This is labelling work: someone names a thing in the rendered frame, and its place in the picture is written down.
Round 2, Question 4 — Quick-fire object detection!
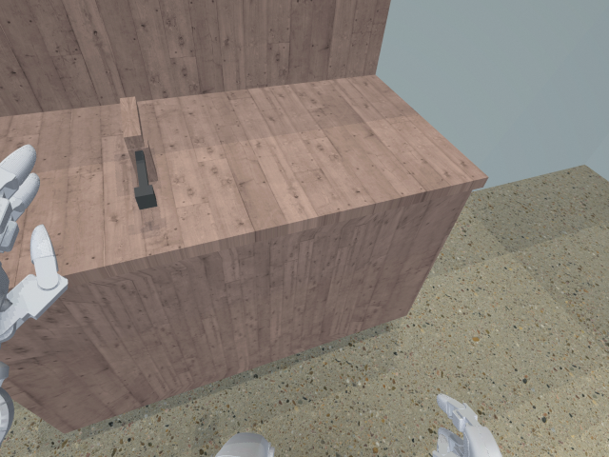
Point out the tap lever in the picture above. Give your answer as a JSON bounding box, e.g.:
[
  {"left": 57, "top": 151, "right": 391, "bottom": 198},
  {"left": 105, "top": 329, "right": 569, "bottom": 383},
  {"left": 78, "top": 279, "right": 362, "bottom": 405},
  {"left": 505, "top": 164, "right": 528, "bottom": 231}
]
[{"left": 134, "top": 150, "right": 157, "bottom": 209}]

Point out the robot left thigh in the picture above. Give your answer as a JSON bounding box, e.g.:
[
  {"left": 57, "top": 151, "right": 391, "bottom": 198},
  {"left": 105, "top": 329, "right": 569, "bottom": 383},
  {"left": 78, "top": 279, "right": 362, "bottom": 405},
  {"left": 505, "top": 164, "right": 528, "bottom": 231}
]
[{"left": 215, "top": 432, "right": 275, "bottom": 457}]

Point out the robot left hand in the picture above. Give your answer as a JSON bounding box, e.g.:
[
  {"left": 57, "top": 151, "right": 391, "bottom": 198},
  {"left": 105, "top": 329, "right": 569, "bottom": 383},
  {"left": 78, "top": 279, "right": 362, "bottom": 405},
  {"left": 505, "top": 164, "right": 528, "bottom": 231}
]
[{"left": 0, "top": 145, "right": 68, "bottom": 348}]

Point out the robot right hand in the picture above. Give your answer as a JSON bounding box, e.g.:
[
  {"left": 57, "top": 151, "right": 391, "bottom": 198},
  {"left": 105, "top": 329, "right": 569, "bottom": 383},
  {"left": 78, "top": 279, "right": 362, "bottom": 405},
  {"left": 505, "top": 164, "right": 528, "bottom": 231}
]
[{"left": 432, "top": 393, "right": 502, "bottom": 457}]

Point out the counter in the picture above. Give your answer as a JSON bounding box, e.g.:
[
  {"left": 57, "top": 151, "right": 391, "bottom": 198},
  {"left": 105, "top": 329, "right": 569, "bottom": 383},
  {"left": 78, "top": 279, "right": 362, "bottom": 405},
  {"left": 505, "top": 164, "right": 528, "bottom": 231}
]
[{"left": 0, "top": 0, "right": 488, "bottom": 434}]

